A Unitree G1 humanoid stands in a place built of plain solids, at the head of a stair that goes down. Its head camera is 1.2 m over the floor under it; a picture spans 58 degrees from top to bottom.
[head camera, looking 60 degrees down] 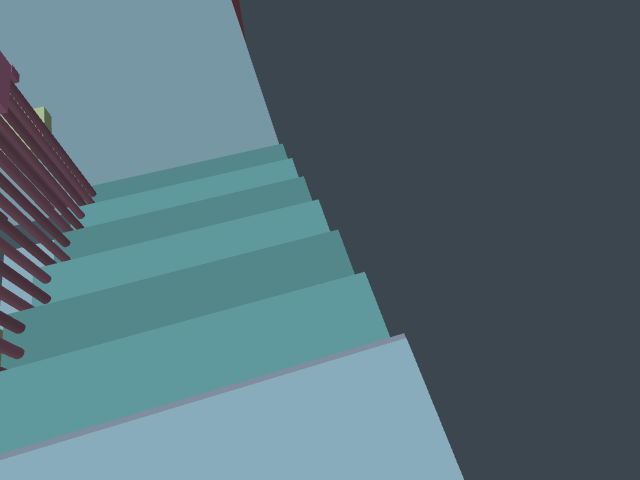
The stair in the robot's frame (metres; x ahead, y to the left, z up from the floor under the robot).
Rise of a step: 0.17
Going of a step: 0.29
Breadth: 1.31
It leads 17 degrees to the left of straight ahead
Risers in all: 7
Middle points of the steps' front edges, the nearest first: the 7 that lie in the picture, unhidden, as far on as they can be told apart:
0.20 0.39 0.00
0.48 0.47 -0.17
0.75 0.55 -0.34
1.03 0.63 -0.51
1.31 0.72 -0.68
1.58 0.80 -0.85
1.86 0.88 -1.02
